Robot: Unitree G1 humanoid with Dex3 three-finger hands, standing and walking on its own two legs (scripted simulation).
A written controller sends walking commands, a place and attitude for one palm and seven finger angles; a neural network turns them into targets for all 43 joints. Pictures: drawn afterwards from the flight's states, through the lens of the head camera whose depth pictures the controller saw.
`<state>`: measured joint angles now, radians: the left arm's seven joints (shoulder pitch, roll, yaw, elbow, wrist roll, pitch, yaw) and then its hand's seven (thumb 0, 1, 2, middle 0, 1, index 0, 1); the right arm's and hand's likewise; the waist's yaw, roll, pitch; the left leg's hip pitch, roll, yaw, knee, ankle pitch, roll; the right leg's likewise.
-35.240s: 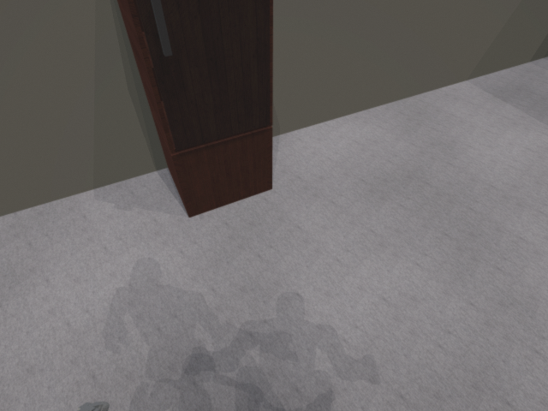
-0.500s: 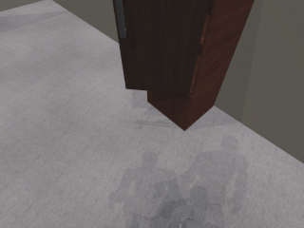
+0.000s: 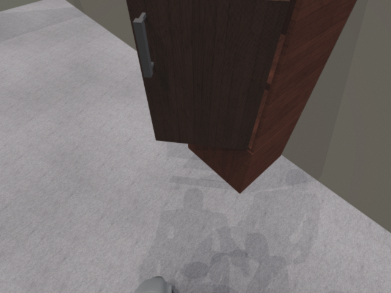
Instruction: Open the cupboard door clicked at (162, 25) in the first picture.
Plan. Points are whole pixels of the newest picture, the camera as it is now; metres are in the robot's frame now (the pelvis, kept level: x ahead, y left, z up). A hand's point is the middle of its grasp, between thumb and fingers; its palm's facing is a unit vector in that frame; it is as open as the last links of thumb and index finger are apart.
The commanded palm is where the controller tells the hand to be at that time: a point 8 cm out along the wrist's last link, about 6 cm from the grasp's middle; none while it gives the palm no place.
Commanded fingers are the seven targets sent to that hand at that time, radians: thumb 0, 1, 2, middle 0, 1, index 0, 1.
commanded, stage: take the last steps up to it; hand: left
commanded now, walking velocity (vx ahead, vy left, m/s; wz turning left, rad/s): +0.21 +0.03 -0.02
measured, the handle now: (145, 46) +0.71 +0.20 +0.11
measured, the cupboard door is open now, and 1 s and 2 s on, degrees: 40 40 40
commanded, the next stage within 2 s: come to a stop and stand still in 0.12 s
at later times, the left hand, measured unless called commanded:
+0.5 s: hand (120, 258) +0.21 +0.22 -0.18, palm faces -0.02 -0.97 -0.25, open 7.3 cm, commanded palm none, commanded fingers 0.00 0.90 0.90 -0.20 -0.30 -0.20 -0.30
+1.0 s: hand (107, 269) +0.19 +0.24 -0.18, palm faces +0.02 -0.98 -0.20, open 7.4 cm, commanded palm none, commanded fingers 0.00 0.90 0.90 -0.20 -0.30 -0.20 -0.30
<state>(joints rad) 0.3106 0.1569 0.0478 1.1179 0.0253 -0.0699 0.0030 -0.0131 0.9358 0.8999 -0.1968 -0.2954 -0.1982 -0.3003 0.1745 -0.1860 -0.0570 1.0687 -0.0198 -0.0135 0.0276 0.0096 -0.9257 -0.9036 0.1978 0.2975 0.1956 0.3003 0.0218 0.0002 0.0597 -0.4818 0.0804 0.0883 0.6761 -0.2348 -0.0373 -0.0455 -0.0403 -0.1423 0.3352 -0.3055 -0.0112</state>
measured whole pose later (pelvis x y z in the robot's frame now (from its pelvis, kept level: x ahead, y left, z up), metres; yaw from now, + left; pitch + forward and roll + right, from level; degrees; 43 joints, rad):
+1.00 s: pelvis +0.14 +0.05 +0.00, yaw -2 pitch +1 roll -1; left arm 0.19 0.20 0.05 1.05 0.01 0.06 0.02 0.00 0.91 0.90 -0.19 -0.30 -0.20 -0.30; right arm 0.19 -0.15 -0.03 1.03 -0.03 0.00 -0.04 0.00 -0.92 -0.90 0.20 0.30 0.20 0.30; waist 0.00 -0.02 0.05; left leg -0.23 0.03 0.08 0.45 -0.24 0.04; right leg -0.29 -0.02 -0.01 0.77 -0.46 0.03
